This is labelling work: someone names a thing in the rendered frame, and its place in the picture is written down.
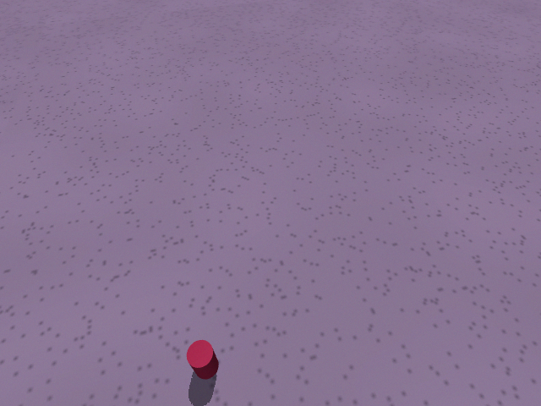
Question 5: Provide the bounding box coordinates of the can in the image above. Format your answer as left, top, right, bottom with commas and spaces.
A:
187, 340, 219, 379

